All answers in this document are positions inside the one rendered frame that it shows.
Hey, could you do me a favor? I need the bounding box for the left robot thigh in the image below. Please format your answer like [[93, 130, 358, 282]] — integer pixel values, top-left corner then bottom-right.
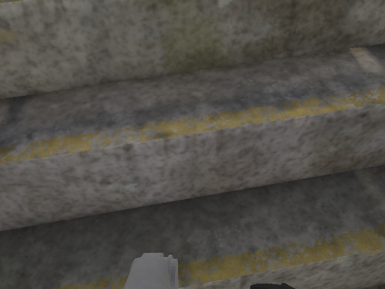
[[124, 253, 179, 289]]

